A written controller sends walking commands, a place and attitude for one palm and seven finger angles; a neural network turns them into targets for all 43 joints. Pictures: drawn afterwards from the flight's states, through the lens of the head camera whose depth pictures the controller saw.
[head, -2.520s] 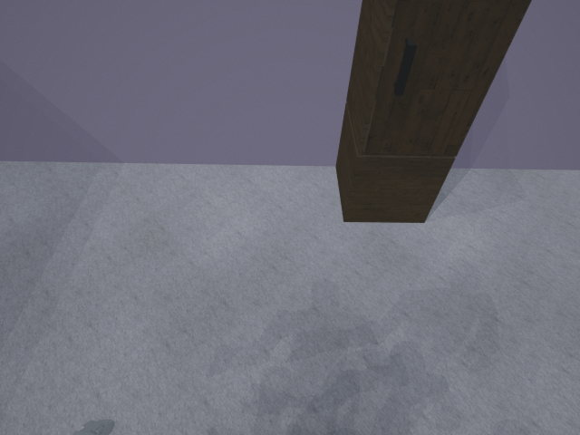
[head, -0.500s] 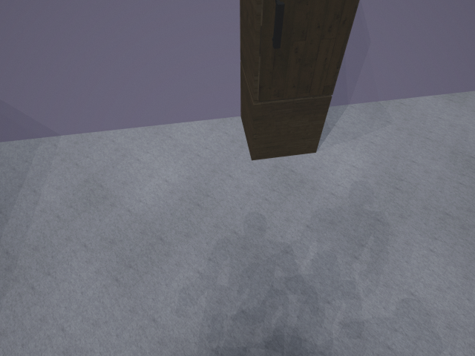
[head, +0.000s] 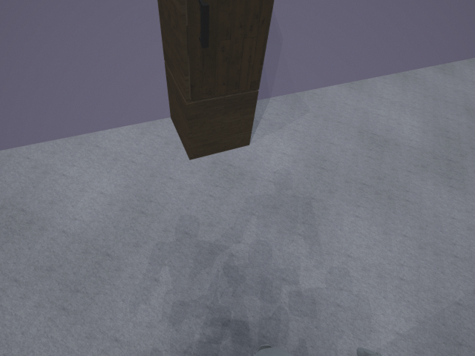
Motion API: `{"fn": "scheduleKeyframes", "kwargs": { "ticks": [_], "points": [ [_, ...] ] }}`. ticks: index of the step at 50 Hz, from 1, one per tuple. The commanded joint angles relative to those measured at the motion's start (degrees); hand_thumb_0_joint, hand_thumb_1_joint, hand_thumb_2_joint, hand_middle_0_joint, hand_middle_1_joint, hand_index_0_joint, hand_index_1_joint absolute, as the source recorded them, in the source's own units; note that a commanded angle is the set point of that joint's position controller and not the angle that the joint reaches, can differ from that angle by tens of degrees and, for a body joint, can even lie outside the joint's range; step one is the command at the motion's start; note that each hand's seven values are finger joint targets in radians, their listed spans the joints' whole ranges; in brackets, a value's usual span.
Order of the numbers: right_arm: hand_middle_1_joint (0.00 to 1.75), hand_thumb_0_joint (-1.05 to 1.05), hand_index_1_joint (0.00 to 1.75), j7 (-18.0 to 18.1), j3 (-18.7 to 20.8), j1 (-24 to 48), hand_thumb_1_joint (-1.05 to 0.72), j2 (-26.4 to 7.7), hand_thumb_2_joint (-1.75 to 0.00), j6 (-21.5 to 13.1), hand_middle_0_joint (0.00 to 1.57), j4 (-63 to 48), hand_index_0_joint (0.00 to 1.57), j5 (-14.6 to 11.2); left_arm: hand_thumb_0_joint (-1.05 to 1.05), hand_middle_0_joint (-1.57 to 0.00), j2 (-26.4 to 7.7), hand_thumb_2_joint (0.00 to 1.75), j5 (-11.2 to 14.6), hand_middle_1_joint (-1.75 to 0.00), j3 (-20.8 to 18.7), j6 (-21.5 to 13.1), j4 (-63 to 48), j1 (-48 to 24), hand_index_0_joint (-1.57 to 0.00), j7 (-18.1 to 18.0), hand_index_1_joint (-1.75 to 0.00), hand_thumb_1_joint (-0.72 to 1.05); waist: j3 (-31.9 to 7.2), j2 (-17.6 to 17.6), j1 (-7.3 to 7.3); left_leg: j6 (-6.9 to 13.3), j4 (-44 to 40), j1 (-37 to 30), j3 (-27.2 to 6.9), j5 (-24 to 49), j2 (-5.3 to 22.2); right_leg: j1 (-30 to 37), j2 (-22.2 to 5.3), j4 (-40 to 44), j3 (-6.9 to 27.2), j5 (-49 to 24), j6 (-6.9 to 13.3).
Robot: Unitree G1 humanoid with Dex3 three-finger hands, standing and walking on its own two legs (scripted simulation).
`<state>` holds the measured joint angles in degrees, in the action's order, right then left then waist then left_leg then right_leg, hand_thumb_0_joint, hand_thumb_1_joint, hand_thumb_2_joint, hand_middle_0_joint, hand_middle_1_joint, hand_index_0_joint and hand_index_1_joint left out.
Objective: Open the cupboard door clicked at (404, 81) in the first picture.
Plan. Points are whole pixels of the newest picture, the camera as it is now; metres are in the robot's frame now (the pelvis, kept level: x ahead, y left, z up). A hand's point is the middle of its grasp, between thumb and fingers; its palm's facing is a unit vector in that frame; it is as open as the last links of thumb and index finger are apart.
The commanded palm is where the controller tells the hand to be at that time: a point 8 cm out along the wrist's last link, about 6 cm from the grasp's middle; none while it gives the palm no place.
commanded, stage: walk to a spot facing it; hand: left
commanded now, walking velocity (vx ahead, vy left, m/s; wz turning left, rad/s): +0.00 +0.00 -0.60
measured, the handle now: (202, 23) +1.17 +0.23 +0.00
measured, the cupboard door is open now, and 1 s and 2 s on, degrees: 0 0 0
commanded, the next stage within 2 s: turn to face it in 1.94 s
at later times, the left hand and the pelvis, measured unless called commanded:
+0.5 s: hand (169, 355) +0.14 +0.13 -0.15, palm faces -0.31 -0.93 -0.22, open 7.4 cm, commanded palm none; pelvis +0.01 -0.03 +0.00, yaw -19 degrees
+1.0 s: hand (202, 256) +0.34 +0.10 -0.16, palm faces -0.50 -0.85 -0.16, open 7.4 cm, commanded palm none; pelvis +0.18 -0.03 +0.01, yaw -34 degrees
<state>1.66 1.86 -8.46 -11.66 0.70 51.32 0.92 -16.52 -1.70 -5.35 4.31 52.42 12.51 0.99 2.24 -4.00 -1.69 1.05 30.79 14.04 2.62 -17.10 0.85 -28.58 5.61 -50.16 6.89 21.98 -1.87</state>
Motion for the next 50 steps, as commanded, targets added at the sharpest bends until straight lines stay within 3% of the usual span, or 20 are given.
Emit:
{"fn": "scheduleKeyframes", "kwargs": {
  "ticks": [1,7,10,14,15,16,17,18,19,20,23,31,34,35,36,37,38,40,43,50],
  "points": [
    [0.30,0.00,0.30,0.89,2.22,2.79,-0.90,-9.88,-0.90,-1.85,0.20,-5.29,0.20,0.44,0.00,-0.20,-3.49,0.90,-0.11,-0.30,-1.58,-0.98,-4.20,1.17,-0.20,0.94,-0.30,0.90,-0.19,11.54,-0.84,6.29,-14.48,-1.66,-7.19,12.95,15.64,-6.43,-4.94,-20.94,-3.78,-0.05,-2.41],
    [0.30,0.00,0.30,0.54,3.33,-6.30,-0.90,-11.15,-0.90,-1.71,0.20,-2.44,0.20,0.47,0.00,-0.20,-1.54,0.90,0.42,-0.30,-0.44,-0.74,-6.58,-5.74,-0.20,1.28,-0.30,0.90,-0.80,12.87,3.45,7.92,-11.65,-10.04,-3.07,23.42,18.11,-4.60,-7.99,-7.06,-7.96,2.18,-3.03],
    [0.30,0.00,0.30,-0.01,3.76,-8.29,-0.90,-12.39,-0.90,-1.66,0.20,-1.22,0.20,0.80,0.00,-0.20,-1.07,0.90,0.27,-0.30,0.04,-1.12,-7.14,-7.69,-0.20,1.90,-0.30,0.90,-2.07,14.47,4.79,7.19,-12.72,-9.04,-1.55,11.41,19.93,1.19,-8.24,2.51,-10.89,4.04,-2.00],
    [0.30,0.00,0.30,-0.66,3.98,-8.56,-0.90,-13.20,-0.90,-1.74,0.20,0.04,0.20,0.90,0.00,-0.20,-0.98,0.90,0.12,-0.30,0.14,-2.20,-6.78,-6.75,-0.20,2.33,-0.30,0.90,-1.82,13.43,3.81,4.52,-9.93,-4.16,0.24,-0.90,20.68,10.68,-6.28,14.93,-13.86,3.19,0.20],
    [0.30,0.00,0.30,-0.73,3.79,-7.91,-0.90,-12.94,-0.90,-1.65,0.20,0.08,0.20,0.90,0.00,-0.20,-1.18,0.90,0.13,-0.30,-0.16,-2.69,-5.28,-2.55,-0.20,2.11,-0.30,0.90,-3.42,11.44,1.47,2.43,-3.71,-0.73,2.71,-3.21,19.19,18.34,-5.01,21.61,-15.11,-0.78,1.23],
    [0.30,0.00,0.30,-1.14,3.29,-7.40,-0.90,-11.20,-0.90,-1.55,0.20,-0.42,0.20,0.40,0.00,-0.20,-4.47,0.90,0.01,-0.30,-0.90,-3.47,-3.27,3.51,-0.20,1.54,-0.30,0.90,-5.75,4.59,-1.43,-1.18,7.67,8.36,7.84,-6.99,16.29,31.01,-9.38,27.96,-9.68,-0.96,3.62],
    [0.30,0.00,0.30,-1.74,1.70,-4.61,-0.90,-6.18,-0.90,-1.36,0.20,-3.68,0.20,-0.24,0.00,-0.20,-12.72,0.90,-0.24,-0.30,-2.52,-4.22,-1.33,9.71,-0.20,0.40,-0.30,0.90,-6.55,-17.16,-4.87,-5.00,26.81,28.16,12.20,-22.28,7.57,42.02,-25.81,35.69,16.28,4.95,10.76],
    [0.30,0.00,0.30,-1.70,1.71,3.61,-0.90,-8.39,-0.90,-1.26,0.20,-7.17,0.20,0.72,0.00,-0.20,-13.97,0.90,1.09,-0.30,-2.51,-3.95,-0.53,14.28,-0.20,-0.43,-0.30,0.90,-3.06,-11.14,-7.86,-4.62,33.24,33.43,2.70,-21.10,6.58,36.40,-30.10,38.37,23.22,1.19,14.47],
    [0.30,0.00,0.30,-1.89,1.99,5.10,-0.90,-8.54,-0.90,-1.26,0.20,-7.52,0.20,0.34,0.00,-0.20,-12.59,0.90,0.96,-0.30,-2.63,-4.34,-0.42,12.54,-0.20,-1.13,-0.30,0.90,-2.62,-8.58,-6.32,-4.22,36.25,33.06,0.06,-15.17,7.76,33.17,-28.13,38.97,24.44,6.81,15.26],
    [0.30,0.00,0.30,-2.17,2.39,5.20,-0.90,-9.07,-0.90,-1.62,0.20,-6.40,0.20,0.54,0.00,-0.20,-10.83,0.90,0.74,-0.30,-1.97,-4.87,-1.16,8.95,-0.20,-1.14,-0.30,0.90,0.97,-7.10,-5.00,-4.21,36.05,32.93,-1.23,-10.92,8.82,28.75,-26.22,39.74,21.58,11.56,14.87],
    [0.30,0.00,0.30,-2.80,2.67,-1.75,-0.90,-7.61,-0.90,-1.32,0.20,-2.76,0.20,0.92,0.00,-0.20,-7.38,0.90,0.42,-0.30,-0.35,-6.02,-2.59,2.02,-0.20,-0.83,-0.30,0.90,2.79,-3.23,1.13,-5.63,29.38,23.30,0.98,-1.81,8.29,18.95,-19.60,38.87,8.09,0.90,11.42],
    [0.30,0.00,0.30,-3.34,2.45,-0.30,-0.90,-5.63,-0.90,-2.82,0.20,-4.16,0.20,0.27,0.00,-0.20,-7.61,0.90,0.17,-0.30,-0.43,-6.97,0.33,4.83,-0.20,-0.81,-0.30,0.90,2.63,-3.98,0.83,-5.02,11.74,13.83,2.29,2.47,5.51,16.34,-17.62,37.32,7.82,-2.28,11.10],
    [0.30,0.00,0.30,-2.55,2.78,-7.40,-0.90,-6.63,-0.90,-3.81,0.20,-1.81,0.20,0.06,0.00,-0.20,-7.25,0.90,0.27,-0.30,-0.87,-6.57,0.81,2.52,-0.20,-0.79,-0.30,0.90,0.79,-1.03,4.41,-4.44,1.75,-1.20,3.79,4.13,3.48,11.40,-15.41,30.53,6.68,-3.03,9.27],
    [0.30,0.00,0.30,-1.73,3.25,-14.10,-0.90,-8.71,-0.90,-4.30,0.20,0.58,0.20,0.27,0.00,-0.20,-5.30,0.90,0.40,-0.30,-0.65,-6.43,0.61,2.01,-0.20,-0.59,-0.30,0.90,-1.54,4.13,7.22,-4.19,-2.13,-11.38,2.99,2.92,3.97,7.25,-11.66,21.40,4.14,-5.75,7.72],
    [0.30,0.00,0.30,-0.92,4.58,-21.62,-0.90,-14.70,-0.90,-4.78,0.20,2.52,0.20,1.28,0.00,-0.20,-1.02,0.90,0.99,-0.30,-0.10,-6.03,-0.12,3.55,-0.20,-0.02,-0.30,0.90,-6.21,19.23,9.56,-0.87,-9.42,-20.68,-13.03,-9.13,16.57,-0.76,-4.43,3.16,-2.33,0.89,4.84],
    [0.30,0.00,0.30,-0.69,4.57,-25.83,-0.90,-18.12,-0.90,-4.56,0.20,3.33,0.20,1.49,0.00,-0.20,1.34,0.90,1.01,-0.30,0.57,-6.16,-1.52,4.75,-0.20,0.34,-0.30,0.90,-7.65,26.61,9.10,3.47,-19.07,-22.58,-30.16,-18.20,28.29,-9.13,-1.02,-12.84,-7.03,12.14,2.91],
    [0.30,0.00,0.30,-0.47,3.86,-21.43,-0.90,-15.22,-0.90,-4.15,0.20,3.44,0.20,1.06,0.00,-0.20,-0.58,0.90,0.42,-0.30,0.14,-6.03,-0.83,2.96,-0.20,0.17,-0.30,0.90,-5.85,22.90,8.08,3.43,-22.60,-15.12,-31.78,-27.86,28.73,-9.55,-4.87,-20.28,-3.49,8.49,3.69],
    [0.30,0.00,0.30,-0.40,2.47,-13.90,-0.90,-9.40,-0.90,-4.63,0.20,1.83,0.20,0.90,0.00,-0.20,-0.37,0.90,-0.11,-0.30,-0.30,-5.76,0.00,0.20,-0.20,1.27,-0.30,0.90,2.96,13.51,5.02,3.05,-23.56,-4.28,-21.66,-23.36,24.63,-10.38,-9.41,-24.04,-4.69,-1.02,3.34],
    [0.30,0.00,0.30,-0.11,1.72,-10.93,-0.90,-5.73,-0.90,-5.63,0.20,2.73,0.20,0.54,0.00,-0.20,2.44,0.90,-0.30,-0.30,-0.14,-4.18,2.12,4.38,-0.20,1.64,-0.30,0.90,3.09,12.13,1.29,1.32,-22.29,-0.72,-5.21,-8.17,19.32,-6.70,-10.65,-22.08,-6.01,-8.46,1.84],
    [0.30,0.00,0.30,-0.06,2.29,-16.83,-0.90,-3.76,-0.90,-6.24,0.20,7.06,0.20,0.25,0.00,-0.20,3.98,0.90,-0.59,-0.30,-0.20,-3.40,0.17,-1.78,-0.20,1.65,-0.30,0.90,3.46,7.87,2.51,5.10,-23.42,-9.71,1.78,1.05,19.84,-14.76,-13.33,-13.06,-7.72,-14.77,-0.09]
  ]
}}
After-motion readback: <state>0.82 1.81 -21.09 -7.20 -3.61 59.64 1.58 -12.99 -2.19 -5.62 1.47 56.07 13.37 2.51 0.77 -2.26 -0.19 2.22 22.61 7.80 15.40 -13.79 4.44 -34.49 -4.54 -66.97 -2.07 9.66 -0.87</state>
